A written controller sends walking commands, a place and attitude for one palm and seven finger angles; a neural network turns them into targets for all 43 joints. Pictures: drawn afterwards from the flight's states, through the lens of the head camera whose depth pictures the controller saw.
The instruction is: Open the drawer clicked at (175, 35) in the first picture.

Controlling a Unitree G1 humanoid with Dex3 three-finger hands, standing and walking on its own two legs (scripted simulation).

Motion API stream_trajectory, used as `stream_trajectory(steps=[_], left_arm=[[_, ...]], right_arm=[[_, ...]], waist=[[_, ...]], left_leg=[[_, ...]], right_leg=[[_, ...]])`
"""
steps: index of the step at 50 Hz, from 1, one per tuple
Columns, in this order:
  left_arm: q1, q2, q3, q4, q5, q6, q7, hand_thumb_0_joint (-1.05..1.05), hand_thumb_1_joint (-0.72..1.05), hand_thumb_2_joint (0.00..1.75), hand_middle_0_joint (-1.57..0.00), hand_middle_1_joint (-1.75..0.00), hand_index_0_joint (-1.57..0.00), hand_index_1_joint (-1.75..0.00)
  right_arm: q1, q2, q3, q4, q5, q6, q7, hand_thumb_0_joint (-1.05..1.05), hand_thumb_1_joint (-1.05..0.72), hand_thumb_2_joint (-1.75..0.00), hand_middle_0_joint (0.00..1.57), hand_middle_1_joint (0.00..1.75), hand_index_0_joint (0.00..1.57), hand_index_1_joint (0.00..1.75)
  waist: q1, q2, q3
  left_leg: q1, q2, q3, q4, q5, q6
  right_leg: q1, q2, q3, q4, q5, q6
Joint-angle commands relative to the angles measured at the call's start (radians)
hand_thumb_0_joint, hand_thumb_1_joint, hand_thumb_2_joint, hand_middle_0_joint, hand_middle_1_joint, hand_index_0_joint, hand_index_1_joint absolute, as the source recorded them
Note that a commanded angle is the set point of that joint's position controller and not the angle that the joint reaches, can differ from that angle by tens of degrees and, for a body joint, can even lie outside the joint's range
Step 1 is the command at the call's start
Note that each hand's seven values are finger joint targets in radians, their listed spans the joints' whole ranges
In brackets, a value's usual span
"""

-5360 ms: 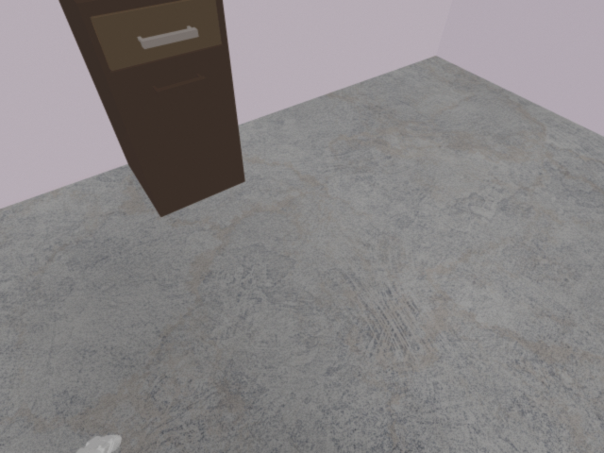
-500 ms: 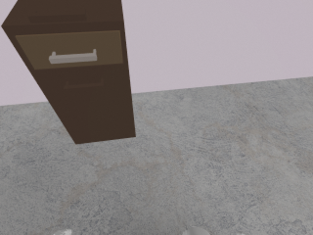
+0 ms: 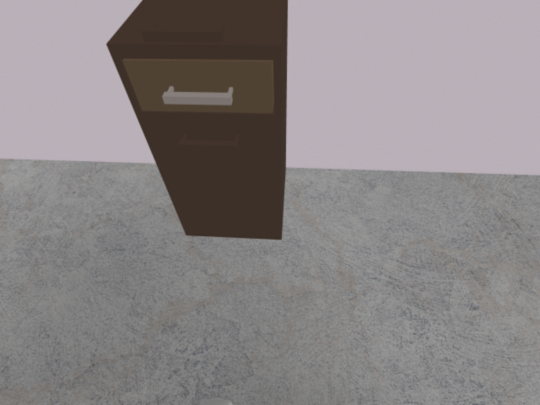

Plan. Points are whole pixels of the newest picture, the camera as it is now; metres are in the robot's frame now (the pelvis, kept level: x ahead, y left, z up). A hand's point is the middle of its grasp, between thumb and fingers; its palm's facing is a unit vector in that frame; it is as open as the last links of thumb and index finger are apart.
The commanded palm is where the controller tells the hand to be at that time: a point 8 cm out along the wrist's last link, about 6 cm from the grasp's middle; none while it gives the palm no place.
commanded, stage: take the last steps up to it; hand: left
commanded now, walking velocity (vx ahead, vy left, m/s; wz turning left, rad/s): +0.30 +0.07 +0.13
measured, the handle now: (199, 94) +0.84 +0.26 -0.02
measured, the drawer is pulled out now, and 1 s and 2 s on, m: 0.00 0.00 0.00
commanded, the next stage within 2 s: come to a stop and stand still in 0.84 s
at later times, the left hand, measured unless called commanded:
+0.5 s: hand out of the picture +0.14 +0.26 -0.18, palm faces +0.09 -0.98 -0.16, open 7.4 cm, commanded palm none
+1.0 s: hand (176, 308) +0.31 +0.22 -0.16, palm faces +0.08 -0.97 -0.23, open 7.3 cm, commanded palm none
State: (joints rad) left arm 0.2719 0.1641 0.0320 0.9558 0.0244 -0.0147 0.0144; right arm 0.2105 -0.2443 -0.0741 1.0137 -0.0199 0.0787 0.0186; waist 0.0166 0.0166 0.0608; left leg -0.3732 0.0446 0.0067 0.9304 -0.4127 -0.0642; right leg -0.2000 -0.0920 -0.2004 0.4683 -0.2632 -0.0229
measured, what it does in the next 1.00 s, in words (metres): walks ahead: left foot, then right foot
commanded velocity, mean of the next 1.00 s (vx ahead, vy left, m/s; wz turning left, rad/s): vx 0.21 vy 0.01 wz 0.00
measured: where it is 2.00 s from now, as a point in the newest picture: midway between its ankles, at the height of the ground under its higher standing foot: (270, 399)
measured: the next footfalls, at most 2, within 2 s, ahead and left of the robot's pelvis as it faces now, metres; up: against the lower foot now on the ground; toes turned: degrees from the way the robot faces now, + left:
left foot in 0.16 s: +0.03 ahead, +0.15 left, +0.00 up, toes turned +8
right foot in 0.70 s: +0.34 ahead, -0.04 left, +0.00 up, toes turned -6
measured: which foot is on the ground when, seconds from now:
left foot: up 0.00-0.14, down 0.16-0.72, up 0.74-1.00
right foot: down 0.00-0.16, up 0.18-0.68, down 0.70-1.00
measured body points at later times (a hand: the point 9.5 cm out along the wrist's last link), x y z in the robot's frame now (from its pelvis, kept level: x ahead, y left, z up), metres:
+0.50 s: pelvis +0.10 +0.08 +0.00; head +0.10 +0.10 +0.45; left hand +0.13 +0.32 -0.16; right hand +0.05 -0.15 -0.15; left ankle -0.01 +0.15 -0.74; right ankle +0.18 -0.05 -0.67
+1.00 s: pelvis +0.28 +0.03 +0.00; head +0.29 +0.02 +0.45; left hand +0.30 +0.27 -0.15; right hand +0.32 -0.19 -0.16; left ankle +0.32 +0.20 -0.69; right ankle +0.30 -0.03 -0.74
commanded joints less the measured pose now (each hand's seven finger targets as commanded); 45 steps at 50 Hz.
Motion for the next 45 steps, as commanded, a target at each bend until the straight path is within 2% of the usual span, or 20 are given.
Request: stream_trajectory(steps=[1,4,6,7,8,9,10,14,17,25,29,31,33,34,35,36,38,39,42,45], left_arm=[[0.134,0.226,0.059,0.013,0.011,-0.022,0.008,0.00,0.90,0.90,-0.20,-0.30,-0.20,-0.30],[0.100,0.231,0.060,0.032,0.013,-0.021,0.004,0.00,0.90,0.90,-0.20,-0.30,-0.20,-0.30],[0.055,0.219,0.056,0.041,0.001,-0.013,0.000,0.00,0.90,0.90,-0.20,-0.30,-0.20,-0.30],[0.039,0.183,0.047,0.037,-0.006,-0.009,-0.005,0.00,0.90,0.90,-0.20,-0.30,-0.20,-0.30],[0.023,0.114,0.033,0.014,-0.010,-0.004,-0.013,0.00,0.90,0.90,-0.20,-0.30,-0.20,-0.30],[-0.041,0.096,0.019,-0.021,0.000,-0.005,-0.011,0.00,0.90,0.90,-0.20,-0.30,-0.20,-0.30],[-0.074,0.105,0.024,-0.030,0.003,-0.008,-0.014,0.00,0.90,0.90,-0.20,-0.30,-0.20,-0.30],[-0.017,0.095,0.027,0.051,0.006,-0.003,-0.031,0.00,0.90,0.90,-0.20,-0.30,-0.20,-0.30],[0.016,0.088,0.026,0.070,0.002,0.003,-0.030,0.00,0.90,0.90,-0.20,-0.30,-0.20,-0.30],[-0.163,0.064,0.022,0.000,-0.005,0.006,-0.036,0.00,0.90,0.90,-0.20,-0.30,-0.20,-0.30],[-0.247,0.048,0.014,-0.032,-0.009,-0.007,-0.037,0.00,0.90,0.90,-0.20,-0.30,-0.20,-0.30],[-0.159,0.059,0.019,-0.012,-0.010,-0.014,-0.031,0.00,0.90,0.90,-0.20,-0.30,-0.20,-0.30],[0.052,0.092,0.033,0.051,-0.005,-0.026,-0.025,0.00,0.90,0.90,-0.20,-0.30,-0.20,-0.30],[0.186,0.146,0.051,0.093,0.002,-0.041,-0.019,0.00,0.90,0.90,-0.20,-0.30,-0.20,-0.30],[0.289,0.241,0.077,0.116,0.004,-0.051,-0.008,0.00,0.90,0.90,-0.20,-0.30,-0.20,-0.30],[0.294,0.276,0.076,0.118,-0.021,-0.047,-0.006,0.00,0.90,0.90,-0.20,-0.30,-0.20,-0.30],[0.080,0.191,0.060,0.060,-0.023,-0.038,0.003,0.00,0.90,0.90,-0.20,-0.30,-0.20,-0.30],[0.005,0.149,0.045,0.047,-0.021,-0.040,0.005,0.00,0.90,0.90,-0.20,-0.30,-0.20,-0.30],[-0.056,0.083,0.022,0.042,-0.010,-0.052,0.009,0.00,0.90,0.90,-0.20,-0.30,-0.20,-0.30],[-0.040,0.079,0.024,0.050,-0.007,-0.055,0.004,0.00,0.90,0.90,-0.20,-0.30,-0.20,-0.30]], right_arm=[[-0.127,-0.035,0.006,-0.109,0.000,-0.056,0.011,0.00,-0.90,-0.90,0.20,0.30,0.20,0.30],[-0.070,-0.015,0.013,-0.093,0.003,-0.071,0.013,0.00,-0.90,-0.90,0.20,0.30,0.20,0.30],[0.044,-0.017,0.017,-0.046,0.002,-0.085,0.004,0.00,-0.90,-0.90,0.20,0.30,0.20,0.30],[0.121,-0.064,0.007,-0.021,0.004,-0.092,-0.005,0.00,-0.90,-0.90,0.20,0.30,0.20,0.30],[0.204,-0.152,-0.016,0.000,-0.006,-0.097,-0.014,0.00,-0.90,-0.90,0.20,0.30,0.20,0.30],[0.262,-0.193,-0.020,0.015,-0.006,-0.093,-0.024,0.00,-0.90,-0.90,0.20,0.30,0.20,0.30],[0.240,-0.183,-0.014,0.011,-0.007,-0.092,-0.029,0.00,-0.90,-0.90,0.20,0.30,0.20,0.30],[0.139,-0.060,0.028,0.003,0.002,-0.125,-0.043,0.00,-0.90,-0.90,0.20,0.30,0.20,0.30],[0.183,-0.039,0.028,0.025,0.009,-0.145,-0.049,0.00,-0.90,-0.90,0.20,0.30,0.20,0.30],[0.296,-0.021,0.035,0.092,0.003,-0.159,-0.063,0.00,-0.90,-0.90,0.20,0.30,0.20,0.30],[0.345,-0.025,0.035,0.126,-0.005,-0.156,-0.068,0.00,-0.90,-0.90,0.20,0.30,0.20,0.30],[0.324,-0.050,0.030,0.129,-0.002,-0.153,-0.068,0.00,-0.90,-0.90,0.20,0.30,0.20,0.30],[0.293,-0.064,0.024,0.122,0.006,-0.151,-0.066,0.00,-0.90,-0.90,0.20,0.30,0.20,0.30],[0.288,-0.051,0.024,0.113,0.016,-0.153,-0.057,0.00,-0.90,-0.90,0.20,0.30,0.20,0.30],[0.339,0.005,0.027,0.092,0.030,-0.159,-0.049,0.00,-0.90,-0.90,0.20,0.30,0.20,0.30],[0.318,0.006,0.027,0.077,0.031,-0.156,-0.052,0.00,-0.90,-0.90,0.20,0.30,0.20,0.30],[0.216,0.025,0.021,0.060,0.020,-0.137,-0.041,0.00,-0.90,-0.90,0.20,0.30,0.20,0.30],[0.212,0.044,0.023,0.059,0.012,-0.124,-0.038,0.00,-0.90,-0.90,0.20,0.30,0.20,0.30],[0.286,0.092,0.026,0.084,-0.002,-0.087,-0.031,0.00,-0.90,-0.90,0.20,0.30,0.20,0.30],[0.270,0.100,0.028,0.070,-0.006,-0.076,-0.025,0.00,-0.90,-0.90,0.20,0.30,0.20,0.30]], waist=[[0.070,-0.187,-0.048],[0.036,-0.189,-0.048],[-0.026,-0.128,-0.060],[-0.065,0.016,-0.079],[-0.105,0.290,-0.075],[-0.126,0.309,-0.007],[-0.116,0.193,0.049],[-0.039,0.104,0.105],[-0.017,0.070,0.063],[-0.045,0.096,0.116],[-0.065,0.097,0.121],[-0.022,0.119,0.069],[0.072,0.073,-0.036],[0.129,0.004,-0.112],[0.138,-0.201,-0.250],[0.111,-0.174,-0.278],[0.059,-0.063,-0.050],[0.005,-0.022,0.012],[-0.072,-0.032,0.022],[-0.078,-0.114,0.004]], left_leg=[[-0.120,0.012,0.042,-0.127,-0.038,0.026],[0.025,0.002,0.081,-0.292,-0.032,0.048],[0.277,-0.028,0.134,-0.502,0.118,0.054],[0.431,0.021,0.064,-0.564,0.089,0.069],[0.509,0.243,-0.260,-0.675,-0.065,0.150],[0.471,0.354,-0.396,-0.766,-0.081,0.233],[0.406,0.378,-0.376,-0.776,-0.074,0.271],[0.309,0.236,-0.160,-0.768,0.283,0.203],[0.360,0.191,-0.066,-0.742,0.568,0.194],[0.447,0.208,-0.036,-0.728,0.703,0.215],[0.472,0.216,-0.007,-0.668,0.890,0.207],[0.449,0.221,0.016,-0.564,1.098,0.199],[0.365,0.179,0.052,-0.342,1.095,0.162],[0.187,0.133,0.070,-0.124,0.887,0.131],[-0.059,-0.034,0.109,0.225,0.203,0.085],[-0.114,-0.066,0.013,0.452,-0.168,0.096],[-0.150,0.038,-0.043,0.465,-0.017,0.112],[-0.123,0.067,-0.053,0.421,0.031,0.107],[-0.017,0.077,-0.017,0.260,0.096,0.077],[-0.015,0.076,0.026,0.095,0.150,0.053]], right_leg=[[0.172,-0.296,0.312,-0.239,-0.020,-0.121],[0.082,-0.280,0.266,-0.225,-0.095,-0.106],[-0.070,-0.203,0.164,-0.141,-0.160,-0.046],[-0.197,-0.144,0.100,-0.011,-0.197,0.000],[-0.389,-0.019,-0.007,0.250,-0.271,0.057],[-0.497,0.017,0.044,0.428,-0.339,0.054],[-0.520,-0.020,0.103,0.521,-0.302,0.037],[-0.459,-0.049,0.150,0.642,-0.057,0.048],[-0.450,-0.029,0.134,0.655,0.014,0.063],[-0.542,-0.023,0.117,0.474,0.076,0.051],[-0.440,0.016,0.079,0.273,0.033,0.004],[-0.271,0.068,0.051,0.209,-0.005,-0.029],[0.009,0.108,0.037,0.112,0.094,-0.051],[0.258,0.026,0.134,0.079,0.182,-0.090],[0.475,-0.270,0.559,-0.005,0.369,-0.222],[0.424,-0.386,0.727,-0.121,0.427,-0.298],[0.098,-0.320,0.590,-0.235,0.082,-0.249],[-0.046,-0.285,0.494,-0.256,0.035,-0.212],[-0.207,-0.187,0.276,-0.300,0.097,-0.146],[-0.195,-0.140,0.195,-0.303,0.145,-0.139]])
